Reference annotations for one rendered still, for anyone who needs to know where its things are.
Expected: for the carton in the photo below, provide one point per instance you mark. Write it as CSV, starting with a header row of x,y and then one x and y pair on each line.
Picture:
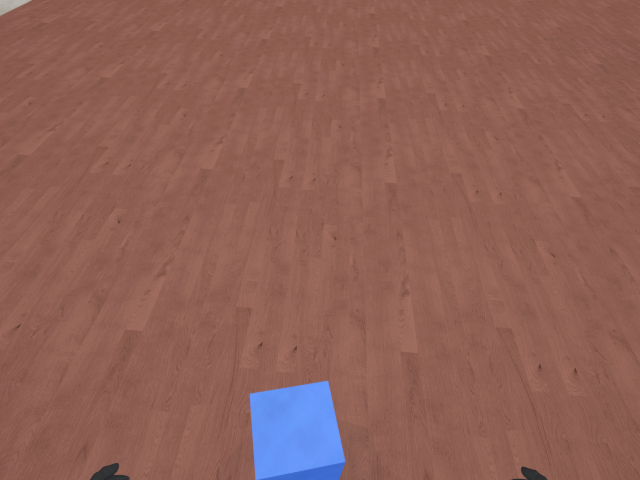
x,y
295,434

